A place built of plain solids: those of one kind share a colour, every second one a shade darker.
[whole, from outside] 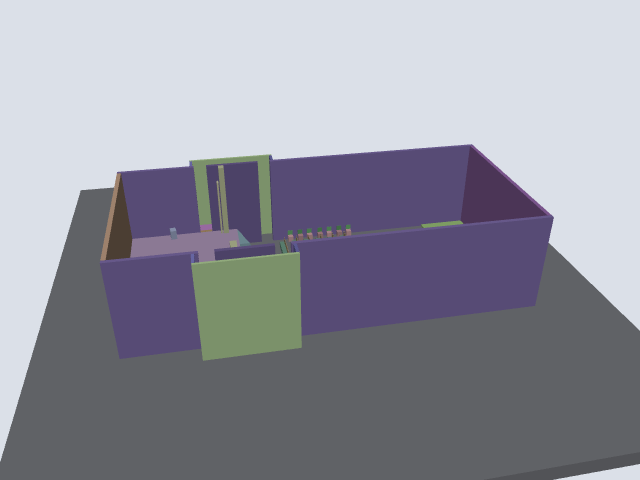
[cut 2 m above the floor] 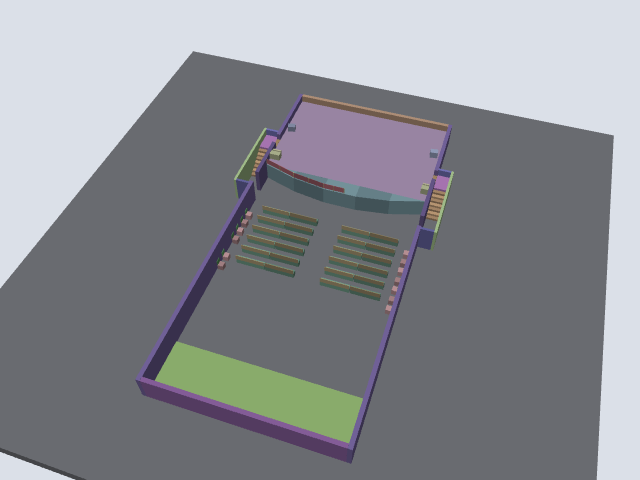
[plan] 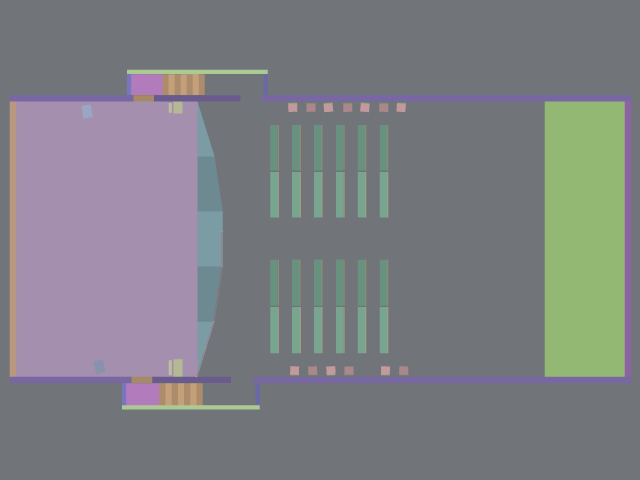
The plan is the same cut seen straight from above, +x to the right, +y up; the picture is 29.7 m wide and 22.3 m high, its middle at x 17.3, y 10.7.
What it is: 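A parish, school or music hall with a timber stage behind a plastered proscenium wall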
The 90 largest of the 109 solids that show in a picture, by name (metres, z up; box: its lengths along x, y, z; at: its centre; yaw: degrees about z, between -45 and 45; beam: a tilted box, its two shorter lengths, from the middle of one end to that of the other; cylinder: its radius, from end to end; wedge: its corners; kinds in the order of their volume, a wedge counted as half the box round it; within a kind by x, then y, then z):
{
 "boards_main_1": {"box": [8.42, 12.78, 1.51], "at": [7.4, 10.74, 0.71]},
 "wall_side_1": {"box": [5.65, 0.3, 7.28], "at": [5.71, 4.2, 3.59]},
 "wall_side_2": {"box": [5.74, 0.3, 7.28], "at": [5.76, 17.28, 3.59]},
 "wall_side_3": {"box": [3.67, 0.3, 7.28], "at": [11.34, 4.2, 3.59]},
 "wall_side_4": {"box": [4.03, 0.3, 7.28], "at": [11.6, 17.28, 3.59]},
 "wall_side_5": {"box": [17.58, 0.3, 7.28], "at": [22.97, 4.2, 3.59]},
 "wall_side_6": {"box": [17.17, 0.3, 7.28], "at": [23.17, 17.28, 3.59]},
 "wall_back_1": {"box": [0.3, 12.78, 7.28], "at": [3.04, 10.74, 3.59]},
 "wall_rear_1": {"box": [0.3, 12.78, 7.28], "at": [31.61, 10.74, 3.59]},
 "wall_pass_out_1": {"box": [6.4, 0.2, 7.28], "at": [11.3, 2.92, 3.59]},
 "wall_pass_out_2": {"box": [6.54, 0.2, 7.28], "at": [11.6, 18.51, 3.59]},
 "boards_fore_1": {"wedge": [[11.61, 4.35, -0.05], [11.61, 4.35, -0.05], [11.61, 4.35, 1.46], [11.61, 4.35, 1.46], [11.61, 6.91, -0.05], [11.61, 6.91, 1.46], [12.4, 6.91, -0.05], [12.4, 6.91, 1.46]]},
 "boards_fore_2": {"wedge": [[11.61, 6.91, -0.05], [11.61, 6.91, 1.46], [11.61, 9.46, -0.05], [11.61, 9.46, 1.46], [12.4, 6.91, -0.05], [12.4, 6.91, 1.46], [12.79, 9.46, -0.05], [12.79, 9.46, 1.46]]},
 "boards_fore_3": {"wedge": [[11.61, 9.46, -0.05], [11.61, 9.46, 1.46], [11.61, 12.02, -0.05], [11.61, 12.02, 1.46], [12.79, 9.46, -0.05], [12.79, 9.46, 1.46], [12.79, 12.02, -0.05], [12.79, 12.02, 1.46]]},
 "boards_fore_4": {"wedge": [[11.61, 12.02, -0.05], [11.61, 12.02, 1.46], [11.61, 14.58, -0.05], [11.61, 14.58, 1.46], [12.4, 14.58, -0.05], [12.4, 14.58, 1.46], [12.79, 12.02, -0.05], [12.79, 12.02, 1.46]]},
 "boards_fore_5": {"wedge": [[11.61, 14.58, -0.05], [11.61, 14.58, 1.46], [11.61, 17.13, -0.05], [11.61, 17.13, -0.05], [11.61, 17.13, 1.46], [11.61, 17.13, 1.46], [12.4, 14.58, -0.05], [12.4, 14.58, 1.46]]},
 "floor_rear_1": {"box": [3.71, 12.78, 0.18], "at": [29.6, 10.74, 0.04]},
 "bench_seat_1": {"box": [0.36, 2.14, 0.45], "at": [15.16, 6.51, 0.23]},
 "bench_seat_2": {"box": [0.36, 2.14, 0.45], "at": [15.16, 8.72, 0.23]},
 "bench_seat_3": {"box": [0.36, 2.12, 0.45], "at": [15.16, 12.81, 0.23]},
 "bench_seat_4": {"box": [0.36, 2.12, 0.45], "at": [15.16, 14.98, 0.23]},
 "bench_seat_5": {"box": [0.36, 2.14, 0.45], "at": [16.18, 6.51, 0.23]},
 "bench_seat_6": {"box": [0.36, 2.14, 0.45], "at": [16.18, 8.72, 0.23]},
 "bench_seat_7": {"box": [0.36, 2.12, 0.45], "at": [16.18, 12.81, 0.23]},
 "bench_seat_8": {"box": [0.36, 2.12, 0.45], "at": [16.18, 14.98, 0.23]},
 "bench_seat_9": {"box": [0.36, 2.14, 0.45], "at": [17.2, 6.51, 0.23]},
 "bench_seat_10": {"box": [0.36, 2.14, 0.45], "at": [17.2, 8.72, 0.23]},
 "bench_seat_11": {"box": [0.36, 2.12, 0.45], "at": [17.2, 12.81, 0.23]},
 "bench_seat_12": {"box": [0.36, 2.12, 0.45], "at": [17.2, 14.98, 0.23]},
 "bench_seat_13": {"box": [0.36, 2.14, 0.45], "at": [18.22, 6.51, 0.23]},
 "bench_seat_14": {"box": [0.36, 2.14, 0.45], "at": [18.22, 8.72, 0.23]},
 "bench_seat_15": {"box": [0.36, 2.12, 0.45], "at": [18.22, 12.81, 0.23]},
 "bench_seat_16": {"box": [0.36, 2.12, 0.45], "at": [18.22, 14.98, 0.23]},
 "bench_seat_17": {"box": [0.36, 2.14, 0.45], "at": [19.24, 6.51, 0.23]},
 "bench_seat_18": {"box": [0.36, 2.14, 0.45], "at": [19.24, 8.72, 0.23]},
 "bench_seat_19": {"box": [0.36, 2.12, 0.45], "at": [19.24, 12.81, 0.23]},
 "bench_seat_20": {"box": [0.36, 2.12, 0.45], "at": [19.24, 14.98, 0.23]},
 "bench_seat_21": {"box": [0.36, 2.14, 0.45], "at": [20.25, 6.51, 0.23]},
 "bench_seat_22": {"box": [0.36, 2.14, 0.45], "at": [20.25, 8.72, 0.23]},
 "bench_seat_23": {"box": [0.36, 2.12, 0.45], "at": [20.25, 12.81, 0.23]},
 "bench_seat_24": {"box": [0.36, 2.12, 0.45], "at": [20.25, 14.98, 0.23]},
 "step_1": {"box": [0.58, 1.03, 1.33], "at": [9.83, 3.54, 0.61]},
 "step_2": {"box": [0.56, 0.98, 1.33], "at": [9.98, 17.92, 0.61]},
 "step_3": {"box": [0.58, 1.03, 1.15], "at": [10.12, 3.54, 0.52]},
 "step_4": {"box": [0.56, 0.98, 1.15], "at": [10.27, 17.92, 0.52]},
 "step_5": {"box": [0.58, 1.03, 0.96], "at": [10.41, 3.54, 0.43]},
 "step_6": {"box": [0.56, 0.98, 0.96], "at": [10.55, 17.92, 0.43]},
 "step_7": {"box": [0.58, 1.03, 0.78], "at": [10.7, 3.54, 0.34]},
 "step_8": {"box": [0.56, 0.98, 0.78], "at": [10.83, 17.92, 0.34]},
 "step_9": {"box": [0.58, 1.03, 0.6], "at": [10.99, 3.54, 0.25]},
 "step_10": {"box": [0.56, 0.98, 0.6], "at": [11.11, 17.92, 0.25]},
 "step_11": {"box": [0.58, 1.03, 0.42], "at": [11.28, 3.54, 0.16]},
 "step_12": {"box": [0.56, 0.98, 0.42], "at": [11.39, 17.92, 0.16]},
 "step_13": {"box": [0.58, 1.03, 0.23], "at": [11.56, 3.54, 0.07]},
 "step_14": {"box": [0.56, 0.98, 0.23], "at": [11.67, 17.92, 0.07]},
 "wall_pass_end_1": {"box": [0.2, 1.03, 7.28], "at": [8.2, 3.54, 3.59]},
 "wall_pass_end_2": {"box": [0.2, 0.98, 7.28], "at": [8.43, 17.92, 3.59]},
 "wall_pass_end_3": {"box": [0.2, 1.03, 7.28], "at": [14.4, 3.54, 3.59]},
 "wall_pass_end_4": {"box": [0.2, 0.98, 7.28], "at": [14.77, 17.92, 3.59]},
 "boards_pass_1": {"box": [1.53, 1.03, 1.51], "at": [9.07, 3.54, 0.71]},
 "boards_pass_2": {"box": [1.46, 0.98, 1.51], "at": [9.26, 17.92, 0.71]},
 "wall_pros_1": {"box": [0.42, 0.81, 5.81], "at": [10.7, 4.75, 4.32]},
 "wall_pros_2": {"box": [0.42, 0.56, 5.81], "at": [10.7, 16.85, 4.32]},
 "chair_seat_1": {"box": [0.42, 0.42, 0.45], "at": [16.03, 16.86, 0.23], "yaw": 1.8},
 "chair_seat_2": {"box": [0.42, 0.42, 0.45], "at": [16.12, 4.62, 0.23], "yaw": -0.8},
 "chair_seat_3": {"box": [0.42, 0.42, 0.45], "at": [16.88, 16.86, 0.23], "yaw": 0.2},
 "chair_seat_4": {"box": [0.42, 0.42, 0.45], "at": [16.96, 4.62, 0.23], "yaw": 0.8},
 "chair_seat_5": {"box": [0.42, 0.42, 0.45], "at": [17.69, 16.86, 0.23], "yaw": 4.9},
 "chair_seat_6": {"box": [0.42, 0.42, 0.45], "at": [17.81, 4.62, 0.23], "yaw": 2.9},
 "chair_seat_7": {"box": [0.42, 0.42, 0.45], "at": [18.59, 16.86, 0.23], "yaw": 1.3},
 "chair_seat_8": {"box": [0.42, 0.42, 0.45], "at": [18.65, 4.62, 0.23]},
 "chair_seat_9": {"box": [0.42, 0.42, 0.45], "at": [19.39, 16.86, 0.23], "yaw": -4.8},
 "chair_seat_10": {"box": [0.42, 0.42, 0.45], "at": [20.26, 16.86, 0.23], "yaw": -1.4},
 "chair_seat_11": {"box": [0.42, 0.42, 0.45], "at": [20.34, 4.62, 0.23], "yaw": -0.1},
 "chair_seat_12": {"box": [0.42, 0.42, 0.45], "at": [21.07, 16.86, 0.23], "yaw": -3.8},
 "chair_seat_13": {"box": [0.42, 0.42, 0.45], "at": [21.19, 4.62, 0.23], "yaw": -1.2},
 "boards_sill_1": {"box": [0.97, 0.3, 1.51], "at": [9.02, 4.2, 0.71]},
 "boards_sill_2": {"box": [0.96, 0.3, 1.51], "at": [9.11, 17.28, 0.71]},
 "drape_1": {"box": [0.14, 0.71, 4.55], "at": [10.34, 4.76, 3.69]},
 "drape_2": {"box": [0.14, 0.46, 4.55], "at": [10.34, 16.84, 3.69]},
 "crate_1": {"box": [0.45, 0.6, 0.75], "at": [6.48, 16.67, 1.84], "yaw": 9.2},
 "crate_2": {"box": [0.45, 0.6, 0.48], "at": [7.06, 4.81, 1.7], "yaw": 14.3},
 "bench_back_1": {"box": [0.04, 2.14, 0.41], "at": [15.36, 6.51, 0.66]},
 "bench_back_2": {"box": [0.04, 2.14, 0.41], "at": [15.36, 8.72, 0.66]},
 "bench_back_3": {"box": [0.04, 2.14, 0.41], "at": [16.38, 6.51, 0.66]},
 "bench_back_4": {"box": [0.04, 2.14, 0.41], "at": [16.38, 8.72, 0.66]},
 "bench_back_5": {"box": [0.04, 2.14, 0.41], "at": [17.4, 6.51, 0.66]},
 "bench_back_6": {"box": [0.04, 2.14, 0.41], "at": [17.4, 8.72, 0.66]},
 "guard_cloth_1": {"box": [0.025, 2.69, 0.75], "at": [11.96, 5.63, 1.89], "yaw": -17.3},
 "guard_cloth_2": {"box": [0.025, 2.58, 0.75], "at": [12.55, 8.19, 1.89], "yaw": -8.5}
}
